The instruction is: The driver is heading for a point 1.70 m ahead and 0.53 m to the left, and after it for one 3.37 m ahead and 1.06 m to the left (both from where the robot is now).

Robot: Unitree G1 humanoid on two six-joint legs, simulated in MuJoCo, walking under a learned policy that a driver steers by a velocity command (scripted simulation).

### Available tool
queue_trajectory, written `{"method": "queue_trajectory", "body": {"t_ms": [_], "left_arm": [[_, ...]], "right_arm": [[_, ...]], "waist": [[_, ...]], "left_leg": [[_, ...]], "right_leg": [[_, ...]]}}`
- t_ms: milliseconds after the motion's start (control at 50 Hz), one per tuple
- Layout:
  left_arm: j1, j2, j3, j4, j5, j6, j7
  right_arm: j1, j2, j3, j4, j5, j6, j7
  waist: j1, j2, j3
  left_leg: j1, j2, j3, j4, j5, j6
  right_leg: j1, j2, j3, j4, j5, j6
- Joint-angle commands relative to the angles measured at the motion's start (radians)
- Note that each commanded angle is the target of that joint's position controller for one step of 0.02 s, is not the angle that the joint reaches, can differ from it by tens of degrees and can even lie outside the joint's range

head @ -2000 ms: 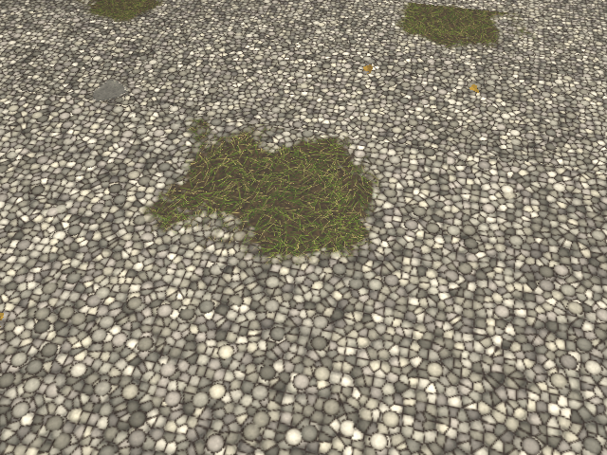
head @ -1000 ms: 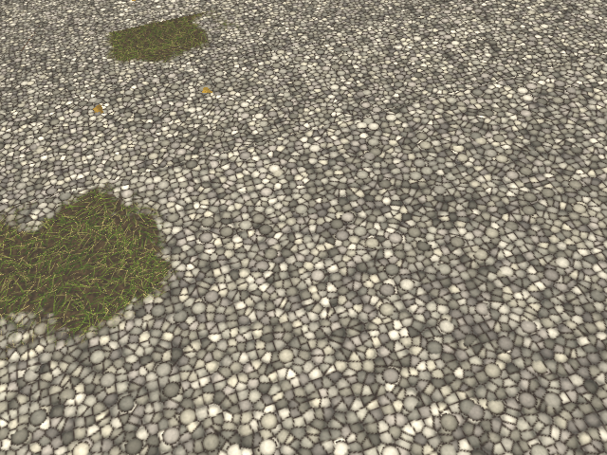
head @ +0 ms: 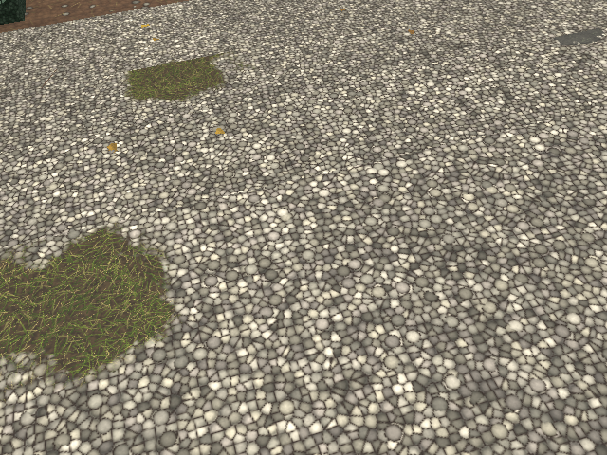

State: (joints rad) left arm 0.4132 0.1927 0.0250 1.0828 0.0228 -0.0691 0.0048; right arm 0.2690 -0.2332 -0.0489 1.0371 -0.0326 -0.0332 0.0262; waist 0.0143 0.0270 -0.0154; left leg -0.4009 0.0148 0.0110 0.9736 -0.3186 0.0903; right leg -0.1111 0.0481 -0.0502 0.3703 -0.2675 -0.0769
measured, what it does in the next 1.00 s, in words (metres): walks ahead, turning left: left foot, then right foot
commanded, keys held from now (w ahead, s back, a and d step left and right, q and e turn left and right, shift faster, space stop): w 0.12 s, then w+q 0.88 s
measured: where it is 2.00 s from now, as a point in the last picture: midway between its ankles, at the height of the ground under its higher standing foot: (212, 313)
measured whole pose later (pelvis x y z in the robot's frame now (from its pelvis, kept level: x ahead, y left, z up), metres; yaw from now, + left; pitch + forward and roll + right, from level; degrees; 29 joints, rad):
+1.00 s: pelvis +0.56 +0.06 -0.02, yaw +27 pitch +1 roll -1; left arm 0.07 0.24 0.03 0.76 0.04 -0.07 0.01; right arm 0.39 -0.28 -0.07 0.91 -0.01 -0.04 -0.01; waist -0.07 0.02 0.05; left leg -0.27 -0.09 -0.09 1.13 -0.40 0.08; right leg -0.39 0.02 -0.05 0.54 -0.17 -0.04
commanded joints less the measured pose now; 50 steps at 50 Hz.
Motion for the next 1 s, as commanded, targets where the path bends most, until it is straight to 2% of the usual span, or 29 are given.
{"method": "queue_trajectory", "body": {"t_ms": [20,80,140,220,240,280,320,340,360,380,400,420,440,460,500,560,600,680,780,820,840,860,880,900,920,940,960,980,1000], "left_arm": [[0.048,0.096,0.01,-0.022,-0.007,-0.033,0.006],[0.138,0.083,0.002,0.012,-0.009,-0.038,0.009],[0.151,0.082,-0.004,0.016,-0.005,-0.036,0.013],[0.161,0.089,-0.005,0.027,0.001,-0.039,0.022],[0.154,0.092,-0.004,0.029,0.002,-0.041,0.024],[0.122,0.113,0.001,0.025,0.001,-0.045,0.029],[0.089,0.145,0.012,0.013,0.005,-0.035,0.034],[0.072,0.157,0.016,0.004,0.001,-0.031,0.032],[0.081,0.121,0.009,-0.03,0.002,-0.033,0.026],[0.125,0.066,0.01,-0.065,-0.021,-0.038,0.004],[0.019,0.123,0.019,-0.099,-0.001,-0.044,0.001],[-0.075,0.14,0.024,-0.134,-0.003,-0.056,-0.005],[-0.097,0.132,0.026,-0.142,-0.003,-0.062,-0.003],[-0.111,0.125,0.027,-0.155,0.008,-0.05,-0.002],[-0.093,0.092,0.023,-0.169,0.024,-0.013,-0.006],[-0.183,0.088,0.022,-0.219,0.029,0.017,-0.011],[-0.298,0.099,0.023,-0.267,0.025,0.023,-0.014],[-0.442,0.102,0.018,-0.33,0.017,0.026,-0.024],[-0.584,0.108,0.003,-0.407,0.006,0.015,-0.029],[-0.57,0.123,0.003,-0.423,0.001,0.005,-0.028],[-0.51,0.138,0.007,-0.413,-0.001,-0.001,-0.024],[-0.409,0.164,0.018,-0.385,-0.003,-0.007,-0.015],[-0.265,0.195,0.031,-0.348,-0.004,-0.019,-0.004],[-0.109,0.253,0.048,-0.333,0.016,-0.03,0.015],[-0.05,0.342,0.071,-0.339,0.046,-0.021,0.022],[-0.092,0.295,0.072,-0.34,0.024,-0.003,0.015],[-0.169,0.2,0.052,-0.354,0.016,0.0,0.012],[-0.215,0.142,0.037,-0.353,0.015,-0.003,0.007],[-0.217,0.127,0.032,-0.343,0.018,-0.007,0.007]], "right_arm": [[-0.063,-0.057,-0.009,-0.056,-0.009,-0.02,0.018],[-0.147,-0.037,-0.004,-0.089,-0.004,-0.006,0.015],[-0.278,-0.02,0.008,-0.145,0.003,-0.003,0.013],[-0.368,-0.003,0.025,-0.189,0.013,-0.003,0.014],[-0.361,-0.01,0.023,-0.193,0.013,-0.004,0.012],[-0.281,-0.035,0.012,-0.179,0.012,-0.011,0.002],[-0.044,-0.074,-0.013,-0.104,0.012,-0.024,-0.007],[0.088,-0.103,-0.03,-0.062,0.002,-0.028,-0.013],[0.216,-0.189,-0.057,-0.045,-0.012,-0.026,-0.021],[0.168,-0.233,-0.069,-0.059,0.001,-0.01,-0.016],[0.071,-0.211,-0.067,-0.069,0.026,-0.007,-0.009],[0.008,-0.157,-0.054,-0.086,0.029,-0.01,-0.01],[-0.017,-0.109,-0.042,-0.084,0.022,-0.016,-0.011],[-0.025,-0.087,-0.034,-0.084,0.021,-0.024,-0.018],[-0.006,-0.084,-0.028,-0.08,0.026,-0.041,-0.025],[0.057,-0.127,-0.036,-0.077,0.032,-0.049,-0.029],[0.108,-0.126,-0.035,-0.077,0.034,-0.044,-0.029],[0.206,-0.125,-0.036,-0.08,0.03,-0.033,-0.032],[0.273,-0.136,-0.039,-0.091,0.014,-0.023,-0.046],[0.252,-0.151,-0.044,-0.105,0.011,-0.024,-0.054],[0.21,-0.163,-0.047,-0.119,0.011,-0.026,-0.056],[0.176,-0.177,-0.05,-0.131,0.012,-0.03,-0.052],[0.151,-0.186,-0.052,-0.139,0.02,-0.039,-0.04],[0.143,-0.151,-0.044,-0.166,0.033,-0.051,-0.028],[0.257,-0.032,-0.022,-0.194,0.075,-0.048,-0.031],[0.268,-0.133,-0.034,-0.192,0.041,-0.035,-0.042],[0.202,-0.147,-0.04,-0.183,0.021,-0.024,-0.04],[0.143,-0.131,-0.037,-0.193,0.014,-0.02,-0.03],[0.12,-0.115,-0.038,-0.2,0.008,-0.013,-0.02]], "waist": [[-0.011,-0.087,0.129],[0.007,-0.1,0.121],[0.025,-0.109,0.146],[0.036,-0.127,0.168],[0.025,-0.128,0.164],[-0.024,-0.131,0.109],[-0.119,-0.135,-0.022],[-0.179,-0.117,-0.081],[-0.201,-0.003,-0.175],[-0.117,0.21,-0.238],[-0.096,0.06,-0.129],[-0.082,-0.001,-0.026],[-0.039,-0.082,0.04],[-0.009,-0.095,0.057],[0.026,-0.062,0.045],[0.014,-0.028,0.067],[-0.023,-0.007,0.089],[-0.087,0.022,0.067],[-0.13,0.048,0.072],[-0.107,0.061,0.068],[-0.068,0.067,0.053],[-0.023,0.067,0.006],[0.048,0.036,-0.073],[0.108,-0.018,-0.198],[0.06,-0.25,-0.352],[0.031,-0.223,-0.346],[0.009,-0.098,-0.163],[0.003,-0.036,-0.06],[-0.01,-0.063,-0.012]], "left_leg": [[-0.307,0.057,-0.003,0.062,0.118,-0.023],[-0.359,0.051,0.038,0.036,0.15,-0.052],[-0.356,0.031,0.076,-0.1,0.188,-0.066],[-0.228,-0.008,0.122,-0.307,0.237,-0.021],[-0.189,-0.019,0.128,-0.338,0.234,0.001],[-0.065,-0.066,0.148,-0.364,0.205,0.049],[0.155,-0.12,0.149,-0.408,0.17,0.094],[0.342,-0.095,0.103,-0.465,0.173,0.123],[0.541,0.135,-0.208,-0.477,0.051,0.188],[0.722,0.349,-0.797,-0.669,0.013,0.366],[0.643,0.307,-0.735,-0.728,-0.068,0.336],[0.505,0.285,-0.597,-0.746,-0.008,0.302],[0.374,0.246,-0.503,-0.766,0.137,0.264],[0.285,0.201,-0.43,-0.767,0.247,0.238],[0.209,0.148,-0.34,-0.77,0.369,0.217],[0.173,0.103,-0.289,-0.79,0.394,0.201],[0.194,0.086,-0.292,-0.799,0.411,0.167],[0.32,0.071,-0.305,-0.75,0.528,0.106],[0.466,0.091,-0.361,-0.677,0.644,0.118],[0.474,0.103,-0.384,-0.637,0.691,0.107],[0.436,0.096,-0.376,-0.599,0.754,0.086],[0.395,0.076,-0.368,-0.515,0.859,0.061],[0.346,0.033,-0.34,-0.355,0.874,0.039],[0.208,-0.015,-0.311,-0.128,0.643,0.023],[-0.095,-0.159,-0.174,0.186,-0.116,-0.013],[-0.197,-0.112,-0.14,0.313,-0.218,-0.002],[-0.226,-0.056,-0.131,0.331,-0.112,-0.008],[-0.215,-0.023,-0.117,0.289,-0.042,-0.015],[-0.197,0.002,-0.109,0.253,-0.018,-0.019]], "right_leg": [[0.127,-0.257,0.305,-0.283,0.006,-0.087],[0.172,-0.239,0.215,-0.244,0.291,-0.095],[0.154,-0.223,0.149,-0.241,0.437,-0.099],[0.14,-0.233,0.053,-0.248,0.561,-0.084],[0.154,-0.244,0.032,-0.23,0.64,-0.078],[0.198,-0.258,-0.016,-0.104,0.953,-0.057],[0.214,-0.26,-0.047,0.204,1.092,-0.04],[0.106,-0.241,-0.072,0.418,0.946,-0.027],[-0.1,-0.177,-0.093,0.752,0.51,-0.012],[-0.479,0.047,-0.002,1.098,-0.232,0.03],[-0.599,-0.036,0.117,1.114,-0.143,0.004],[-0.605,-0.079,0.114,1.053,-0.047,0.002],[-0.551,-0.113,0.11,0.971,-0.005,0.007],[-0.49,-0.133,0.116,0.91,-0.005,0.023],[-0.422,-0.143,0.107,0.822,-0.022,0.056],[-0.468,-0.146,0.068,0.692,0.041,0.098],[-0.527,-0.144,0.051,0.584,0.134,0.118],[-0.581,-0.113,0.047,0.434,0.258,0.125],[-0.604,-0.063,0.046,0.287,0.228,0.107],[-0.521,-0.048,0.06,0.207,0.204,0.086],[-0.404,-0.031,0.06,0.157,0.172,0.069],[-0.243,-0.001,0.052,0.129,0.139,0.05],[-0.041,-0.009,0.056,0.07,0.185,0.024],[0.211,-0.171,0.204,0.063,0.07,-0.018],[0.503,-0.49,0.623,0.045,0.07,-0.131],[0.422,-0.51,0.821,-0.032,-0.041,-0.175],[0.256,-0.456,0.665,-0.066,-0.096,-0.15],[0.13,-0.398,0.514,-0.096,-0.032,-0.123],[0.055,-0.354,0.407,-0.124,0.048,-0.095]]}}
Velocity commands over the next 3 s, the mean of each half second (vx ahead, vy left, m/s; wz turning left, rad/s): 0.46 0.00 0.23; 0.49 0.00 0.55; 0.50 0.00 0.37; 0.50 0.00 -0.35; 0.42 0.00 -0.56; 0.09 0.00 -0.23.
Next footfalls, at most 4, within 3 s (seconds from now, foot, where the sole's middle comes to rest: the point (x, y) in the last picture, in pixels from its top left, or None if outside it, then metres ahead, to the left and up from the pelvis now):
0.34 left None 0.34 0.08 -0.78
0.90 right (329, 388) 0.70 0.01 -0.78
1.42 left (201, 359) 0.78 0.33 -0.78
1.98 right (214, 256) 1.12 0.34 -0.78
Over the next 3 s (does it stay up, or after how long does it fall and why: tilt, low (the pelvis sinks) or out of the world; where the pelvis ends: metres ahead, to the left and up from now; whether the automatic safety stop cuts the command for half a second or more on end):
stays up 1.26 0.40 -0.01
